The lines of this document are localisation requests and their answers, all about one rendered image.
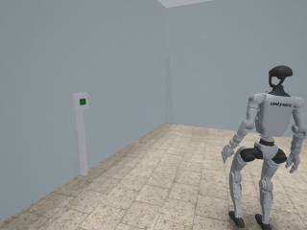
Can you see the robot left forearm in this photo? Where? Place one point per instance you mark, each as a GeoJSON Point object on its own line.
{"type": "Point", "coordinates": [239, 135]}

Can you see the robot left thigh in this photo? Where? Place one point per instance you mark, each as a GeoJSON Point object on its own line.
{"type": "Point", "coordinates": [242, 156]}

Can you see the robot left hand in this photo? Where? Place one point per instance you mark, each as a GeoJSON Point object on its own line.
{"type": "Point", "coordinates": [227, 152]}

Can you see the humanoid robot head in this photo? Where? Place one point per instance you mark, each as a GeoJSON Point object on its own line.
{"type": "Point", "coordinates": [281, 72]}

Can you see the robot left upper arm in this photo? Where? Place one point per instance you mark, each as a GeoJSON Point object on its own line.
{"type": "Point", "coordinates": [253, 104]}

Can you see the button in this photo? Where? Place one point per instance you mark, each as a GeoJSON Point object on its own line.
{"type": "Point", "coordinates": [82, 101]}

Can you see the panel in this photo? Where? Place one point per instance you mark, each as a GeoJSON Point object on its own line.
{"type": "Point", "coordinates": [78, 108]}

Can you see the robot right upper arm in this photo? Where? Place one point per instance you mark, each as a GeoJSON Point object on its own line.
{"type": "Point", "coordinates": [299, 116]}

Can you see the robot right forearm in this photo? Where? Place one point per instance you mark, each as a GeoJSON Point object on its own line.
{"type": "Point", "coordinates": [296, 143]}

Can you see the robot right hand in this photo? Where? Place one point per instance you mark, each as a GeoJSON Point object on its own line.
{"type": "Point", "coordinates": [290, 160]}

